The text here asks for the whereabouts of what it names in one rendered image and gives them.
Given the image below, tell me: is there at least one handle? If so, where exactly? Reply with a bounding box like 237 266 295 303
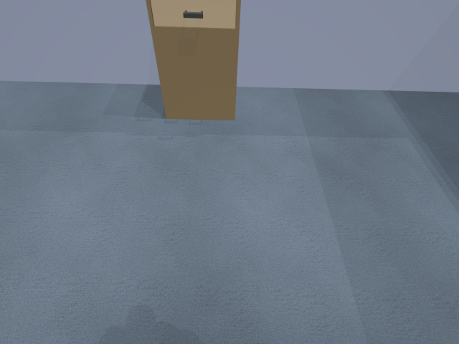
183 11 203 19

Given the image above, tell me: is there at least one cabinet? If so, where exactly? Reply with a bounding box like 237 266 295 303
146 0 241 120

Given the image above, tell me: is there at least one drawer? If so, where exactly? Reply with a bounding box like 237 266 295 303
151 0 236 29

